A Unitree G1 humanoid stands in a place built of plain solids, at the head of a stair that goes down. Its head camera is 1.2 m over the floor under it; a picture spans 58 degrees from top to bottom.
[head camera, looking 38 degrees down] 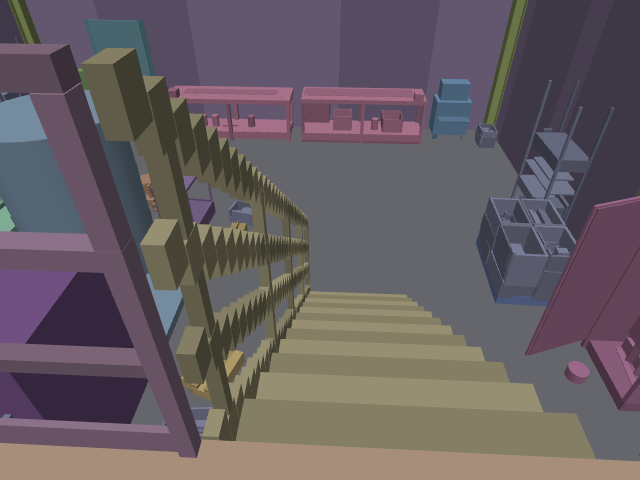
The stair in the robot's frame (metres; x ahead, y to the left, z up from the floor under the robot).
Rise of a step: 0.21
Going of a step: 0.26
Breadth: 1.22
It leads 3 degrees to the right of straight ahead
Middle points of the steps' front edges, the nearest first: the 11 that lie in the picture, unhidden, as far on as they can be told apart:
0.59 -0.27 0.00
0.85 -0.29 -0.21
1.11 -0.30 -0.41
1.37 -0.31 -0.62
1.63 -0.33 -0.83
1.89 -0.34 -1.04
2.15 -0.35 -1.24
2.40 -0.37 -1.45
2.66 -0.38 -1.66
2.92 -0.39 -1.87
3.18 -0.41 -2.08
